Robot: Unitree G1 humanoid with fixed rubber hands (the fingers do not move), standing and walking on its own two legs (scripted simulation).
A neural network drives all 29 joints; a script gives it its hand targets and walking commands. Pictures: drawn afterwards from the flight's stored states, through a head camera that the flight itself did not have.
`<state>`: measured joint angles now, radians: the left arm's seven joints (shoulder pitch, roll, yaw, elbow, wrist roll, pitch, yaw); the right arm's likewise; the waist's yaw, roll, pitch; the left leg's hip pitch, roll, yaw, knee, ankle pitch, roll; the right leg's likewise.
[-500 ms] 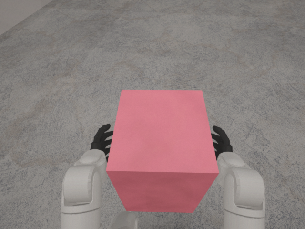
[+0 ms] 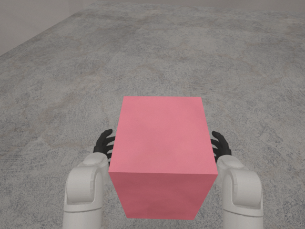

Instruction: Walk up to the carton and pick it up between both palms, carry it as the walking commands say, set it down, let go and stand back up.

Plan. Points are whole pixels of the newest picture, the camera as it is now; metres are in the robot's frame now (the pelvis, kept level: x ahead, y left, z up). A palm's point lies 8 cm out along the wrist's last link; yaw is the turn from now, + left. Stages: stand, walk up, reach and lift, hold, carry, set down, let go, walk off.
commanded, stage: carry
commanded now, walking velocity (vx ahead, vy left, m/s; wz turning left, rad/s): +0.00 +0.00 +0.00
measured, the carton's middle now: (161, 162) +0.31 +0.01 +0.02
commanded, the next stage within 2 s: none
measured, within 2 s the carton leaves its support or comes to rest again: neither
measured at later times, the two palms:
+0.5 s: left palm (52, 209) +0.15 +0.21 +0.10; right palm (201, 206) +0.17 -0.08 +0.10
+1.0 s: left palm (63, 209) +0.15 +0.19 +0.10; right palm (213, 213) +0.16 -0.10 +0.10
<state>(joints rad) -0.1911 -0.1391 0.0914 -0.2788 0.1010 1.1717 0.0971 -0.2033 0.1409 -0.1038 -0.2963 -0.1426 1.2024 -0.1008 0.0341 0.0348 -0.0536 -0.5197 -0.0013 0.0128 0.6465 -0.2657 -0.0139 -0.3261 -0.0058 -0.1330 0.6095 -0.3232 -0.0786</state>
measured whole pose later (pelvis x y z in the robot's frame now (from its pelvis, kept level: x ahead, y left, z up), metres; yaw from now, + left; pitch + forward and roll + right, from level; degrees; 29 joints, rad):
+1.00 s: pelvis -0.12 +0.05 +0.00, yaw +1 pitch +3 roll +0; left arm -0.21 -0.14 0.08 -0.27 0.12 1.20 0.10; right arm -0.22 0.14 -0.13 -0.29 -0.13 1.23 -0.10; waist 0.00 0.00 -0.10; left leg -0.39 0.03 0.00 0.53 -0.19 -0.02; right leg -0.42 -0.05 -0.09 0.53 -0.16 -0.01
